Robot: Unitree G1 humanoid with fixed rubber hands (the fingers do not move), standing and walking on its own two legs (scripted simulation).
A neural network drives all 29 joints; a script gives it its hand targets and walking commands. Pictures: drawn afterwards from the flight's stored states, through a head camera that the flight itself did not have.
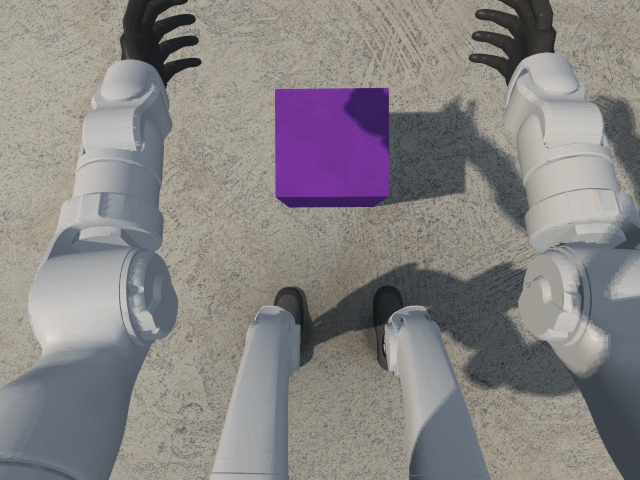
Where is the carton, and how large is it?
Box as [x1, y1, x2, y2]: [275, 88, 388, 206]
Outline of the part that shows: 275,89 275,196 288,206 373,206 388,196 388,88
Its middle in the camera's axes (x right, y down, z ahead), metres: +0.02 -0.17 +0.84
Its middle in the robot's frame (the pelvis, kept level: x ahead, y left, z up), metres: +0.53 +0.02 -0.52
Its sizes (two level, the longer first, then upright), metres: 0.210 0.200 0.250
